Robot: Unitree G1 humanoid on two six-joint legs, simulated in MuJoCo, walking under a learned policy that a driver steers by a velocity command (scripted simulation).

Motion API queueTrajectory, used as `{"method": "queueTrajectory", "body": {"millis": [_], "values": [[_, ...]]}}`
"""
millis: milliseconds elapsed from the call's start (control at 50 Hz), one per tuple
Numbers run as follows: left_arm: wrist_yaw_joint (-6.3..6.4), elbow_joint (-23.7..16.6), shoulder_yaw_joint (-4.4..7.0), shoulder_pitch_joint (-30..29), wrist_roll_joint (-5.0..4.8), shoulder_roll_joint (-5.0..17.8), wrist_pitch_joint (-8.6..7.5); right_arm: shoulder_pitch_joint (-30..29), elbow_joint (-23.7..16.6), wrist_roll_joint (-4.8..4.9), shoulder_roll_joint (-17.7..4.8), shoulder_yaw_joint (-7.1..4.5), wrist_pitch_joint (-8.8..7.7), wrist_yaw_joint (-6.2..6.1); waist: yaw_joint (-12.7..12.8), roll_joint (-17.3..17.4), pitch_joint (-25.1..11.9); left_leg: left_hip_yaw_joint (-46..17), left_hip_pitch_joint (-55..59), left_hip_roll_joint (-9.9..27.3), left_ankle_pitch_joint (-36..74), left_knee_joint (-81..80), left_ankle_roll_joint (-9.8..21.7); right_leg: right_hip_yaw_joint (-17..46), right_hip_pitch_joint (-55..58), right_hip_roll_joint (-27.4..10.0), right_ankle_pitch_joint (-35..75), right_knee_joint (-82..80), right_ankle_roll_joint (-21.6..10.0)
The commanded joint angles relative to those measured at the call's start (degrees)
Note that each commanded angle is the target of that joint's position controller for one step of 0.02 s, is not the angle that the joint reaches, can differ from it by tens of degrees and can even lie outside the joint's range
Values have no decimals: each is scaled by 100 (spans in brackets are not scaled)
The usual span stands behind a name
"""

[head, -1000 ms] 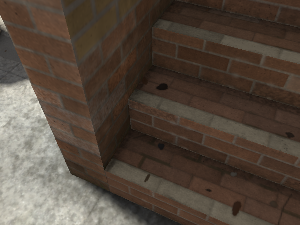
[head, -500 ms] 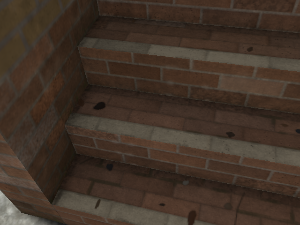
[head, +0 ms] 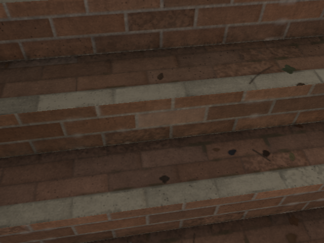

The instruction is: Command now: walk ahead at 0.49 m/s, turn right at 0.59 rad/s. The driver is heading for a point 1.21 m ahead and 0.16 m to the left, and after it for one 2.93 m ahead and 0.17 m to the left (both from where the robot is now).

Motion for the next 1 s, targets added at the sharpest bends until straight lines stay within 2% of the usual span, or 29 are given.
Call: {"method": "queueTrajectory", "body": {"millis": [20, 160, 220, 240, 260, 280, 300, 320, 340, 360, 380, 400, 420, 440, 500, 520, 560, 640, 700, 760, 780, 840, 860, 880, 900, 940, 960, 980, 1000], "values": [[111, -609, -106, 76, -58, -143, 64, 444, -197, 19, -742, -134, -63, -68, 119, 762, 97, -1346, 747, 2072, 691, -943, 1356, 161, -1532, -133, -241, 1647, 210], [-64, -1819, -488, -1944, -96, -693, 18, 1236, 209, 120, -613, -185, 276, -256, -332, 860, 965, -978, 2484, 2497, -258, -1192, 609, 417, -4561, -563, -1650, 2133, 75], [-399, -2385, -713, -2278, -15, -815, -115, 700, 85, 213, -617, -125, 463, -330, 101, 666, 779, -295, 607, 1885, -345, -2020, 384, -241, -2373, -960, -406, -108, -75], [-489, -2239, -741, -2179, 27, -627, -137, 237, -119, 222, -920, -168, 501, -239, 199, 514, 626, 128, -852, 1568, 451, -2653, 634, -1125, 62, -716, -179, -1757, -220], [-461, -2396, -700, -2300, -61, -673, -190, 724, 70, 330, -1239, -222, 466, -203, 259, 1342, -55, 52, -709, 1692, 3387, -2523, 765, -1362, 1818, -367, -783, -2270, -462], [-408, -1881, -443, -1371, -78, -261, -172, 889, 319, 242, -1303, -175, 396, -89, 577, 1198, -981, 334, -63, 1602, 7111, -1240, 832, -2006, 3212, 328, -1182, -2336, -732], [-341, -1494, -67, 35, -89, 366, -221, 797, 272, 233, -1758, -227, 219, 52, 1409, 1728, -1744, 51, 426, 1557, 10350, 141, 719, -1688, 4306, 777, -504, -3123, -1055], [-257, -1014, 235, 1439, 67, 1064, -183, 524, 67, 388, -1765, -257, -1, 157, 2048, 1459, -2560, -516, -413, 1369, 9038, 1931, 213, 281, 5977, 320, 385, -4419, -1398], [-82, -210, 556, 2562, 230, 2197, -78, 836, 9, 313, -952, -93, -205, 376, 1711, -2080, -3675, -887, -1614, -10, 1265, 4849, -114, 4229, 7165, -1690, 1679, -6941, -2260], [-28, -24, 385, 2646, 576, 1668, -82, 878, 618, 440, -967, -282, -306, 569, 1566, -1345, -4264, -2497, -1703, -526, -214, 7491, -68, 5203, 6805, -1885, 926, -7779, -2093], [-165, 209, 322, 2218, 365, 1393, -149, 40, 212, 578, -453, -276, -211, 561, 1335, -936, -3164, -2546, -2682, -512, -370, 8577, 38, 4724, 5973, -1983, -894, -7940, -1623], [-259, 657, 244, 1982, 86, 977, -116, -933, -311, 464, -6, -94, -110, 508, 1156, -520, -1745, -2032, -3478, -257, -223, 8892, 171, 4067, 5157, -1692, -2093, -7990, -1350], [-111, 844, 211, 668, 207, 555, -26, -1130, -697, -149, 515, -18, -16, 408, 369, -389, 181, -1803, -3814, 157, 930, 8389, 253, 2683, 3322, -1348, -2086, -7271, -933], [-131, 1001, 17, 411, 283, -189, 39, -821, -612, -138, 610, 26, 94, 316, 77, -418, 306, -1589, -3709, -33, 897, 9151, 274, 1932, 2638, -1234, -1433, -7057, -923], [-245, 1484, -45, 466, 352, -574, -232, -508, -781, -26, 894, 148, 351, 192, -415, -181, 435, -1737, -4393, -130, 1060, 9530, 405, 675, 2402, -1232, -724, -7631, -648], [-512, 1267, -136, 332, 709, -528, -246, -601, -534, 247, 95, 88, 275, 778, -2, 91, 217, -2405, -4741, -226, 1734, 9689, 1150, 979, 2086, -1399, -94, -8103, -1200], [-669, 1576, 112, 251, 806, 332, -145, -534, -512, 240, 113, 115, 236, 1181, -115, -287, 92, -1915, -5254, -689, 1342, 11616, 1512, 590, 2281, -1654, 514, -8664, -1886], [-644, 2380, -268, 1258, 855, -57, -193, -1175, -654, 106, 204, 292, 184, 1068, -213, 443, -223, -1916, -7715, -575, 1443, 12435, 1883, -338, 4208, -1423, 414, -8454, -1322], [-498, 2296, -306, 1628, 981, 144, -382, -2107, -843, 192, 182, 403, 375, 1094, 56, -136, -512, -596, -6966, -87, 1829, 10798, 1357, -1355, 3916, -836, 865, -9077, -1175], [-529, 2748, -405, 3150, 1189, 31, -217, -3248, -1257, 277, 389, 561, 582, 842, 843, -483, -436, -428, -8027, 222, 1157, 9418, 1316, -1143, 5746, -1423, 1737, -9508, -1404], [-742, 2575, -341, 2320, 1015, 191, -100, -3721, -1355, 222, 372, 637, 716, 871, 618, -265, -118, -168, -7189, 462, -80, 7685, 1317, -1333, 5285, -1754, 2360, -10179, -1475], [-990, 2667, -95, 1749, 505, 1433, -421, -2695, -1351, 187, 265, 592, 1106, 1192, -623, -1276, -889, 670, -4405, -437, -657, 6666, 958, -1847, 5231, -2214, 11693, -9270, -2200], [-948, 2540, 65, 1662, 408, 1687, -509, -2154, -1226, 127, 113, 520, 1032, 1149, -658, -1196, -1031, 746, -4385, -798, -807, 5552, 823, -1864, 6338, -2222, 12453, -8721, -2119], [-968, 2570, 107, 1710, 411, 1669, -442, -2101, -1188, 79, -52, 464, 1034, 1116, -574, -1307, -1075, 1086, -4293, -1175, -1074, 4537, 806, -1727, 6856, -2175, 13164, -8208, -2300], [-1095, 2657, 57, 2055, 730, 1481, -342, -1732, -1028, 165, -175, 389, 1130, 988, -485, -1323, -1439, 649, -3571, -1308, -762, 4253, 963, -1723, 6729, -1962, 13856, -7378, -2240], [-1235, 2584, 124, 1657, 1068, 1099, -82, 1034, 124, 182, -519, 155, 1176, 754, -1330, -269, -2032, -1952, 66, -817, -138, 2486, 1451, -1058, 3185, -1113, 9700, -4796, -1965], [-639, 1107, 208, 98, 23, 600, -378, -279, 18, -13, -910, -200, 864, 311, -468, 1311, -1721, -4479, -452, -76, -3428, 1343, 1949, -1358, 2284, 453, 2476, -2358, -1063], [-956, 2398, -54, 960, 462, 38, -43, 1310, 528, -359, -632, 64, 776, 540, -1160, 1076, -1005, -4741, -613, 165, -2555, 905, 1808, 949, 514, 538, 2974, -165, -1384], [-873, 1731, -11, 263, 639, 35, 4, 1851, 916, -415, -215, 163, 563, 663, -888, 1598, -429, -5038, -409, 282, -1925, 626, 1798, 1424, -930, 979, 2755, 1548, -1610]]}}
Keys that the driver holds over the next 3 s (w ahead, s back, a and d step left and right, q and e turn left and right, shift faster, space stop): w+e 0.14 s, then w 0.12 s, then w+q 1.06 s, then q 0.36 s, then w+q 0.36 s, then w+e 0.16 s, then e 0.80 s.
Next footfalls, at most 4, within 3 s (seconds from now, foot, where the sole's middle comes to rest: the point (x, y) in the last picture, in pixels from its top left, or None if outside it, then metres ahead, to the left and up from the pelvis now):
0.30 right None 0.34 -0.29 -0.58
0.88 left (195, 172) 0.58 -0.11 -0.38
1.28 right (246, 64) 0.86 -0.29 -0.18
1.98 left None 0.99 0.22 0.02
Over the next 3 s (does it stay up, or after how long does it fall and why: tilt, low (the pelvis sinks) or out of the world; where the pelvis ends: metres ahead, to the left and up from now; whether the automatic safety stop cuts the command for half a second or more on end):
stays up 1.13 0.25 0.89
